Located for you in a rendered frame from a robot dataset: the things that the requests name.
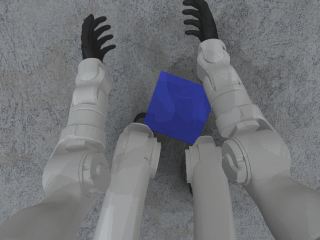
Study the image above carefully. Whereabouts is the robot right thigh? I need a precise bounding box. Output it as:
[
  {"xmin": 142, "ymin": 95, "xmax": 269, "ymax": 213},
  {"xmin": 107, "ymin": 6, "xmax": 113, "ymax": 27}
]
[{"xmin": 185, "ymin": 143, "xmax": 238, "ymax": 240}]

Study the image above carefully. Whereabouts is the robot left thigh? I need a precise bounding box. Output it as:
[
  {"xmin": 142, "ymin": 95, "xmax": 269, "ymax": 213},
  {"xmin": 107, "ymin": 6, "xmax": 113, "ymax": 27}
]
[{"xmin": 92, "ymin": 130, "xmax": 161, "ymax": 240}]

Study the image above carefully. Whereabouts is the robot right hand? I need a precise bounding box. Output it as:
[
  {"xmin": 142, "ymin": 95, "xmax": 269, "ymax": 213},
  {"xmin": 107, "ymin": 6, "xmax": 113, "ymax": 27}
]
[{"xmin": 182, "ymin": 0, "xmax": 219, "ymax": 42}]

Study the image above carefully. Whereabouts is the robot thigh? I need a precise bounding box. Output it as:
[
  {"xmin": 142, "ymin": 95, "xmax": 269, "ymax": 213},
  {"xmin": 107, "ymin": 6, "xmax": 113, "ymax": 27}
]
[
  {"xmin": 185, "ymin": 143, "xmax": 238, "ymax": 240},
  {"xmin": 92, "ymin": 130, "xmax": 161, "ymax": 240}
]

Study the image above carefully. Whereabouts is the carton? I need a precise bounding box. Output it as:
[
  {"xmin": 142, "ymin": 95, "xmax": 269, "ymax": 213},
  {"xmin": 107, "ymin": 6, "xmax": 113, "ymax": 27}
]
[{"xmin": 143, "ymin": 70, "xmax": 211, "ymax": 145}]

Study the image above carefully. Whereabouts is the left robot upper arm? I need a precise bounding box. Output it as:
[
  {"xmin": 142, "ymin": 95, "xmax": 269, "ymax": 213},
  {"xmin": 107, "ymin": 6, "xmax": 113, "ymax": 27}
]
[{"xmin": 0, "ymin": 149, "xmax": 111, "ymax": 240}]

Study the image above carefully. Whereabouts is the robot left hand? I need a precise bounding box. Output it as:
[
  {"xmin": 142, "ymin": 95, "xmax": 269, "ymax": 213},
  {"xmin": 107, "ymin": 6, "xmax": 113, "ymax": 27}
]
[{"xmin": 81, "ymin": 14, "xmax": 116, "ymax": 63}]

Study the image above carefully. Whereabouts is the robot right forearm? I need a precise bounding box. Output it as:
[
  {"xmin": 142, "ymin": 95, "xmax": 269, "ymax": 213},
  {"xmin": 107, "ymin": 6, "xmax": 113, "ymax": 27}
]
[{"xmin": 196, "ymin": 38, "xmax": 291, "ymax": 166}]

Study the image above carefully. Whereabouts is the right robot upper arm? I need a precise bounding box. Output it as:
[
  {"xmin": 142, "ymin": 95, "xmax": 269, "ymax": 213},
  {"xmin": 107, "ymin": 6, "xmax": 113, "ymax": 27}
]
[{"xmin": 221, "ymin": 129, "xmax": 320, "ymax": 240}]

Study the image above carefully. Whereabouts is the robot left forearm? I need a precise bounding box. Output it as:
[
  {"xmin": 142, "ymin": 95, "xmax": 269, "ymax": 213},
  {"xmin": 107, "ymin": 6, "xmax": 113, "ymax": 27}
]
[{"xmin": 42, "ymin": 58, "xmax": 112, "ymax": 186}]

